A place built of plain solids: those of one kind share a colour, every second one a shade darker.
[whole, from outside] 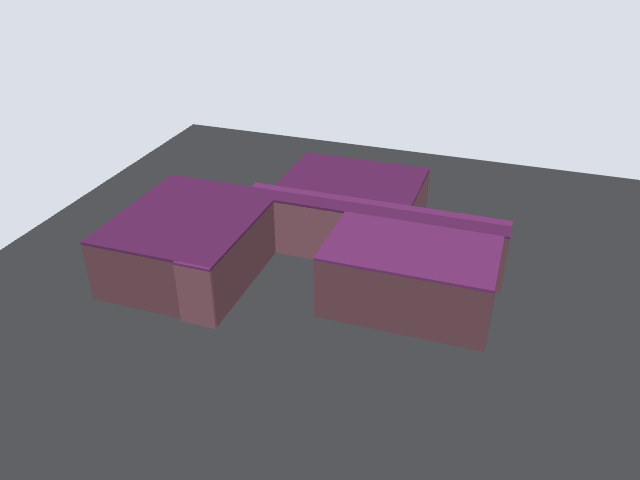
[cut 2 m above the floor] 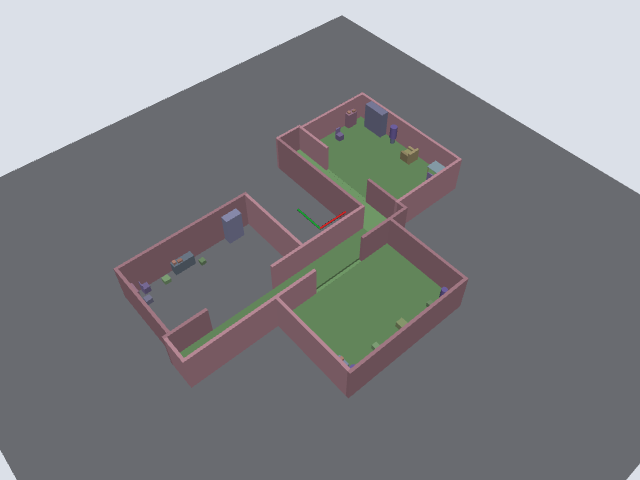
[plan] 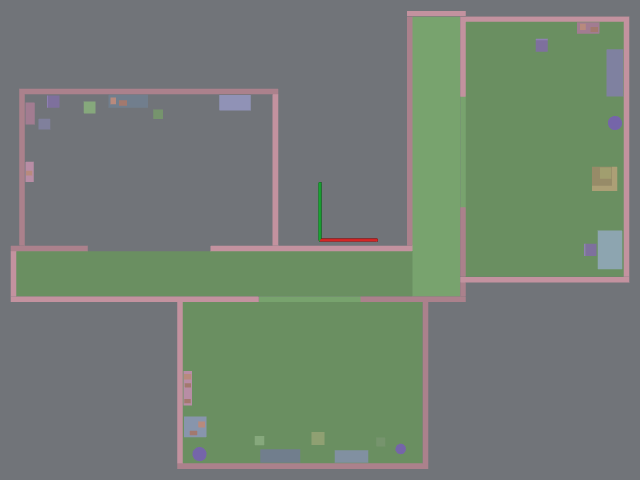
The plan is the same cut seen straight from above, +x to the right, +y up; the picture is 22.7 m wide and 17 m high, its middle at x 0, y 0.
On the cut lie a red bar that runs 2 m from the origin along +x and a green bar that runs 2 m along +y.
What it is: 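A storey of a split-level house; a hall and three lower rooms open beside it; the rooms' floors lie 0.71 m, 0.164 m and not at all below the hall's; a bare drop, one riser, a flush line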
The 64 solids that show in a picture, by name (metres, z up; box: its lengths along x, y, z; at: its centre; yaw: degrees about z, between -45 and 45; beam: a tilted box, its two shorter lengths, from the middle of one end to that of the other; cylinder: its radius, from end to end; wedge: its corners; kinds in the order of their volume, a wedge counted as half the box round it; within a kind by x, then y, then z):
{
 "floor_1": {"box": [14.03, 1.6, 0.76], "at": [-3.74, -1.2, 0.33]},
 "floor_2": {"box": [8.49, 5.71, 0.59], "at": [-0.61, -5.05, 0.25]},
 "floor_3": {"box": [3.6, 0.2, 0.59], "at": [-0.37, -2.1, 0.25]},
 "floor_4": {"box": [1.69, 9.91, 0.76], "at": [4.12, 2.96, 0.33]},
 "floor_5": {"box": [0.2, 3.91, 0.76], "at": [5.06, 3.12, 0.33]},
 "floor_6": {"box": [5.59, 9.04, 0.76], "at": [7.96, 3.21, 0.33]},
 "wall_1": {"box": [0.2, 1.6, 3.64], "at": [-10.86, -1.2, 1.77]},
 "wall_2": {"box": [0.2, 5.36, 3.64], "at": [-10.55, 2.48, 1.77]},
 "wall_3": {"box": [2.73, 0.2, 3.64], "at": [-9.59, -0.3, 1.77]},
 "wall_4": {"box": [8.79, 0.2, 3.64], "at": [-6.56, -2.1, 1.77]},
 "wall_5": {"box": [9.17, 0.2, 3.64], "at": [-6.07, 5.26, 1.77]},
 "wall_6": {"box": [0.2, 5.71, 3.64], "at": [-4.96, -5.05, 1.77]},
 "wall_7": {"box": [0.2, 5.36, 3.64], "at": [-1.58, 2.48, 1.77]},
 "wall_8": {"box": [8.89, 0.2, 3.64], "at": [-0.61, -8.01, 1.77]},
 "wall_9": {"box": [7.16, 0.2, 3.64], "at": [-0.3, -0.3, 1.77]},
 "wall_10": {"box": [0.2, 8.11, 3.64], "at": [3.18, 3.85, 1.77]},
 "wall_11": {"box": [3.73, 0.2, 3.64], "at": [3.3, -2.1, 1.77]},
 "wall_12": {"box": [0.2, 5.71, 3.64], "at": [3.73, -5.05, 1.77]},
 "wall_13": {"box": [2.09, 0.18, 3.64], "at": [4.12, 8.02, 1.77]},
 "wall_14": {"box": [0.2, 0.49, 3.64], "at": [5.06, -1.75, 1.77]},
 "wall_15": {"box": [0.2, 2.47, 3.64], "at": [5.06, -0.07, 1.77]},
 "wall_16": {"box": [0.2, 2.66, 3.64], "at": [5.06, 6.4, 1.77]},
 "wall_17": {"box": [7.88, 0.02, 3.64], "at": [7.02, 7.92, 1.77]},
 "wall_18": {"box": [5.99, 0.2, 3.64], "at": [7.96, -1.41, 1.77]},
 "wall_19": {"box": [5.99, 0.18, 3.64], "at": [7.96, 7.82, 1.77]},
 "wall_20": {"box": [0.2, 9.04, 3.64], "at": [10.86, 3.21, 1.77]},
 "roof_1": {"box": [9.17, 5.56, 0.16], "at": [-6.07, 2.58, 3.67]},
 "roof_2": {"box": [16.12, 0.69, 0.16], "at": [-2.9, -1.85, 3.67]},
 "roof_3": {"box": [8.89, 5.91, 0.16], "at": [-0.61, -5.15, 3.67]},
 "roof_4": {"box": [21.91, 1.31, 0.16], "at": [0.0, -0.85, 3.67]},
 "roof_5": {"box": [2.09, 0.18, 0.16], "at": [4.12, 8.02, 3.67]},
 "roof_6": {"box": [7.88, 8.13, 0.16], "at": [7.02, 3.87, 3.67]},
 "wardrobe_1": {"box": [1.12, 0.56, 2.11], "at": [-3.01, 4.86, 1.0]},
 "wardrobe_2": {"box": [0.59, 1.68, 2.17], "at": [10.44, 5.92, 1.79]},
 "sideboard_1": {"box": [1.41, 0.46, 0.84], "at": [-6.79, 4.91, 0.37]},
 "sideboard_2": {"box": [1.42, 0.48, 0.8], "at": [-1.41, -7.65, 0.95]},
 "sideboard_3": {"box": [1.19, 0.45, 0.72], "at": [1.11, -7.66, 0.9]},
 "case_1": {"box": [0.3, 0.72, 1.13], "at": [-10.29, 2.41, 0.51]},
 "case_2": {"box": [0.33, 0.78, 1.42], "at": [-10.27, 4.48, 0.66]},
 "case_3": {"box": [0.31, 1.23, 1.26], "at": [-4.68, -5.25, 1.17]},
 "case_4": {"box": [0.8, 0.4, 1.18], "at": [9.5, 7.51, 1.3]},
 "armchair_1": {"box": [0.19, 0.67, 0.66], "at": [9.73, 2.26, 1.04]},
 "armchair_2": {"box": [0.9, 0.19, 0.92], "at": [10.08, 1.83, 1.17]},
 "armchair_3": {"box": [0.52, 0.67, 0.43], "at": [10.08, 2.26, 0.93]},
 "armchair_4": {"box": [0.19, 0.67, 0.66], "at": [10.44, 2.26, 1.04]},
 "bush_1": {"cylinder": 0.25, "from": [-4.27, -7.58, 0.96], "to": [-4.27, -7.58, 1.55]},
 "bush_2": {"cylinder": 0.19, "from": [2.86, -7.4, 1.05], "to": [2.86, -7.4, 1.82]},
 "bush_3": {"cylinder": 0.25, "from": [10.45, 4.14, 1.18], "to": [10.45, 4.14, 2.14]},
 "chair_1": {"box": [0.41, 0.43, 0.5], "at": [-9.43, 4.9, 0.2]},
 "chair_2": {"box": [0.43, 0.41, 0.43], "at": [7.85, 6.87, 0.93]},
 "chair_3": {"box": [0.39, 0.44, 0.44], "at": [9.6, -0.35, 0.93]},
 "lowtable_1": {"box": [0.79, 0.74, 0.37], "at": [-4.42, -6.62, 0.73]},
 "basket_1": {"box": [0.43, 0.43, 0.35], "at": [-8.16, 4.7, 0.12]},
 "basket_2": {"box": [0.34, 0.34, 0.33], "at": [-5.73, 4.45, 0.12]},
 "basket_3": {"box": [0.34, 0.34, 0.35], "at": [-2.15, -7.11, 0.72]},
 "basket_4": {"box": [0.33, 0.33, 0.37], "at": [2.15, -7.16, 0.73]},
 "pouf_1": {"box": [0.46, 0.46, 0.42], "at": [-0.07, -7.03, 0.75]},
 "toybox_1": {"box": [0.42, 0.39, 0.42], "at": [-9.76, 4.1, 0.16]},
 "table_1": {"box": [0.87, 1.38, 0.04], "at": [10.27, -0.35, 1.44]},
 "books_1": {"box": [0.29, 0.2, 0.14], "at": [-6.98, 4.85, 0.86]},
 "books_2": {"box": [0.26, 0.2, 0.14], "at": [-4.69, -4.84, 1.87]},
 "books_3": {"box": [0.24, 0.22, 0.2], "at": [-4.19, -6.53, 1.02]},
 "books_4": {"box": [0.27, 0.18, 0.1], "at": [9.71, 7.45, 1.93]},
 "cushion_1": {"box": [0.4, 0.4, 0.11], "at": [10.11, 2.37, 1.2]}
}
